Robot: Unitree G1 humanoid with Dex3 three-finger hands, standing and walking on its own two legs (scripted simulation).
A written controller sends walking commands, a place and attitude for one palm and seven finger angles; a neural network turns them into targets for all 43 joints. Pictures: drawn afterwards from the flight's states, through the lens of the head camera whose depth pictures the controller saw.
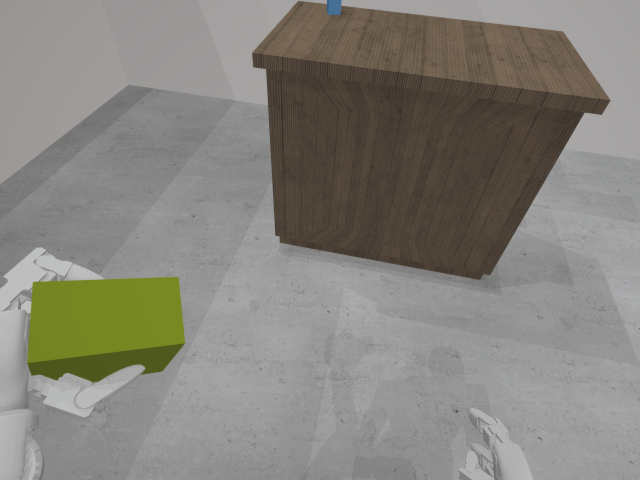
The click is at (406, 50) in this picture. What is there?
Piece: table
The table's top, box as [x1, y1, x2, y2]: [252, 1, 610, 114]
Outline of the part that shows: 252,52 253,66 255,67 601,114 610,100 562,31 341,6 340,15 328,15 326,12 326,4 298,1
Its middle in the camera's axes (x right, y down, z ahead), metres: +0.31 -0.59 +1.19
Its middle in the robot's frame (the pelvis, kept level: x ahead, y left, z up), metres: +1.30 -0.23 +0.04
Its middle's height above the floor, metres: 0.82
